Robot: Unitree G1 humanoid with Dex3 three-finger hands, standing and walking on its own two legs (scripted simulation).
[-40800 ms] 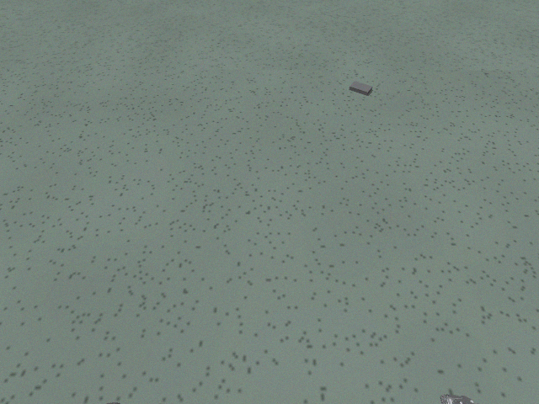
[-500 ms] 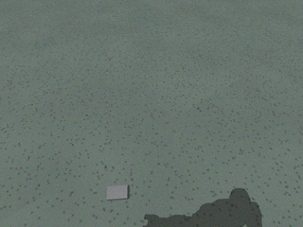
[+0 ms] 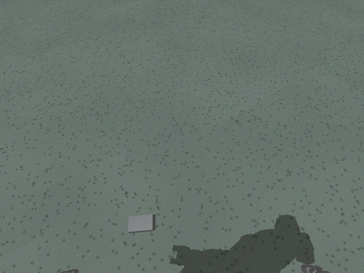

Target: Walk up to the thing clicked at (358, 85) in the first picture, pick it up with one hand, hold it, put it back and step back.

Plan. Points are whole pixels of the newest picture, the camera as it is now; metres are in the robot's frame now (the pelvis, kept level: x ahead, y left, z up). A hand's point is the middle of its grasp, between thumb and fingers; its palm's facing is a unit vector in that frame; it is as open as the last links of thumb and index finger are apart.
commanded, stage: step back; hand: left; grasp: from above
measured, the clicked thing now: (140, 223) +0.43 +0.25 -0.77
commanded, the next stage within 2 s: none
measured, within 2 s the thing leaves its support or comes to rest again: neither
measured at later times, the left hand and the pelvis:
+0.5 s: hand out of the picture +0.05 +0.31 -0.18, palm faces -0.08 -0.93 -0.36, open 7.4 cm; pelvis -0.09 +0.05 -0.01, yaw -3 degrees
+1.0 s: hand out of the picture -0.09 +0.31 -0.16, palm faces +0.00 -0.92 -0.39, open 7.4 cm; pelvis -0.23 +0.05 -0.03, yaw +1 degrees
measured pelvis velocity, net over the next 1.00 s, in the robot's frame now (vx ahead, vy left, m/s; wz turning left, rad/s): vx -0.23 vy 0.05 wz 0.01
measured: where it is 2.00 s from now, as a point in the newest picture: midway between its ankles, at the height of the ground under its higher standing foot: outside the picture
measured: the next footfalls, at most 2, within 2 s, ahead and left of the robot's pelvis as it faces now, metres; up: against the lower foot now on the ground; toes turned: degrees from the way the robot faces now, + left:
right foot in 0.64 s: -0.11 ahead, -0.09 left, +0.00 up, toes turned -2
left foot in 0.98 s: -0.20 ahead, +0.16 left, +0.00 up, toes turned -2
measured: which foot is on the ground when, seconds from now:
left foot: down 0.00-0.66, up 0.68-0.96, down 0.98-1.00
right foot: down 0.00-0.20, up 0.22-0.62, down 0.64-1.00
